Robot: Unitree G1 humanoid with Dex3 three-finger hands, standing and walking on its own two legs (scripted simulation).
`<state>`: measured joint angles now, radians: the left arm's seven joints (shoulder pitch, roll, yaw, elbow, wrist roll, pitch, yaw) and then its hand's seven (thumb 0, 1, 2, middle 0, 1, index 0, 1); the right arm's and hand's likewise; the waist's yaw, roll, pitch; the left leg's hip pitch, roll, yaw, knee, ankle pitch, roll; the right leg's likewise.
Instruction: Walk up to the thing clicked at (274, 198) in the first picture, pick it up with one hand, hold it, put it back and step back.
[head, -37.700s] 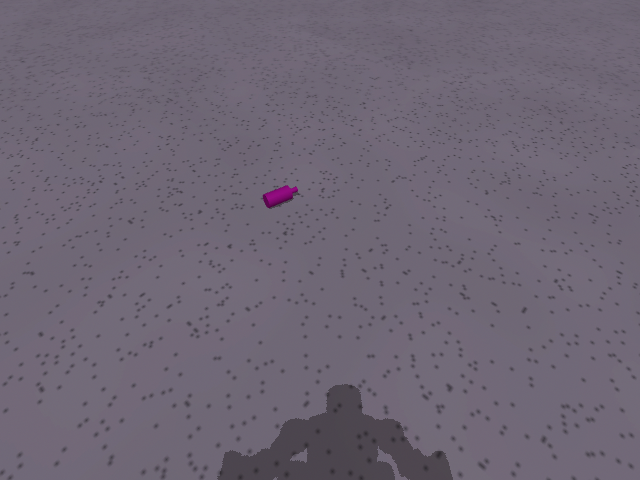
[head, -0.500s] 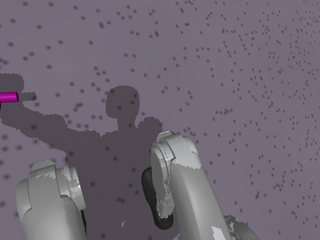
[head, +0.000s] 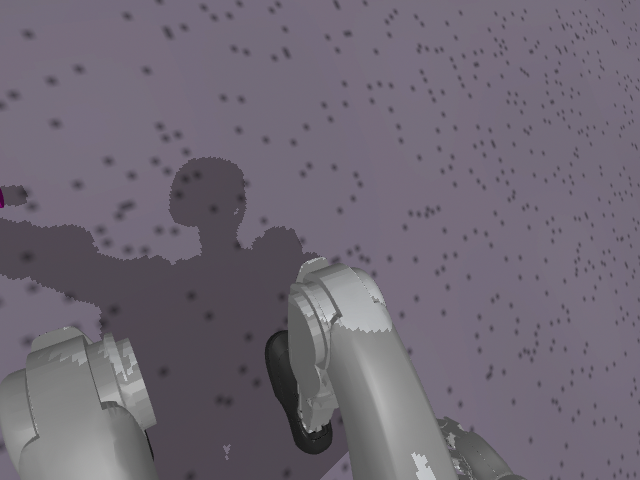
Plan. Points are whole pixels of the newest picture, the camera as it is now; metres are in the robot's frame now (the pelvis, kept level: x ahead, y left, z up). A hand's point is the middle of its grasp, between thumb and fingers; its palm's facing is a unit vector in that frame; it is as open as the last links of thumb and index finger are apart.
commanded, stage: rest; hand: left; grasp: from above
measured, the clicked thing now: out of the picture +0.46 +0.33 -0.25
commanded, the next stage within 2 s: open in 0.74 s
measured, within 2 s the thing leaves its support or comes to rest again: rests again in 0.96 s
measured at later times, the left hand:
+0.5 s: hand out of the picture +0.45 +0.34 -0.24, palm faces -0.49 -0.07 -0.87, open 9.7 cm
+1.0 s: hand out of the picture +0.45 +0.34 -0.25, palm faces -0.49 -0.07 -0.87, open 9.8 cm
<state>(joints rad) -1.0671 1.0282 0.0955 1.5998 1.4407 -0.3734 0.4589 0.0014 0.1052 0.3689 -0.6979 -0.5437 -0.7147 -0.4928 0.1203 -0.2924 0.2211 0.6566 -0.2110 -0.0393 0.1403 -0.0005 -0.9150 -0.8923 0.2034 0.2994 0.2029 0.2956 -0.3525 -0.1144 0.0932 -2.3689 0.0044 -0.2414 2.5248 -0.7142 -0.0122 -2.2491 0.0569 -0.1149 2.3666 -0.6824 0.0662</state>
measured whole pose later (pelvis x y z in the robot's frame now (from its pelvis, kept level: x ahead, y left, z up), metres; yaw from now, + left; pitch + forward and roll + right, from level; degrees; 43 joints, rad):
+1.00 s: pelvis +0.00 +0.01 -0.01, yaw -2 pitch +28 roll -16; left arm -1.07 1.11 0.07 1.66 1.43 -0.36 0.51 0.00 0.10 0.46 -0.61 -0.63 -0.63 -0.58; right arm 0.08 -0.33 0.31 0.60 -0.25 -0.10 0.15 0.00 -0.92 -0.90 0.20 0.30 0.20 0.30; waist -0.38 -0.15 0.15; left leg -2.36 0.01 -0.27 2.56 -0.72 0.00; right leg -2.23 0.07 -0.14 2.37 -0.67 0.07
